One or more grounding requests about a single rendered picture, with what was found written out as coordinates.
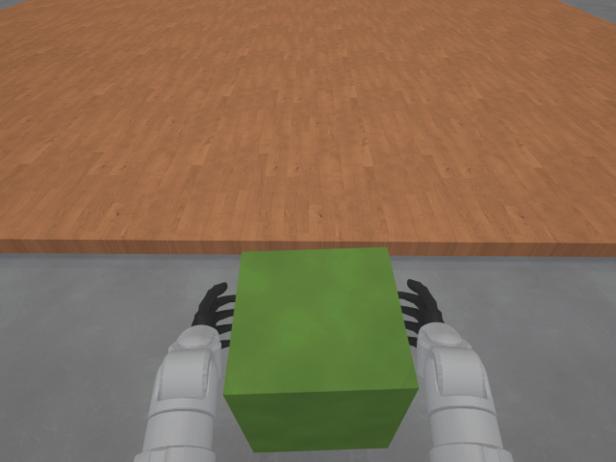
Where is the robot left hand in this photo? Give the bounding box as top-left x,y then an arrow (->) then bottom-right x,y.
191,282 -> 236,349

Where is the carton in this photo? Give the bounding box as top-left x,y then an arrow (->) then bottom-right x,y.
223,247 -> 419,452

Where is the robot left forearm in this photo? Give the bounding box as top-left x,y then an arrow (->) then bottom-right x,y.
134,325 -> 222,462

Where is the robot right forearm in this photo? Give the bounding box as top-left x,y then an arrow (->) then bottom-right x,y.
417,322 -> 513,462

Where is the robot right hand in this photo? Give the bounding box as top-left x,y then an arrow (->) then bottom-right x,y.
398,279 -> 444,348

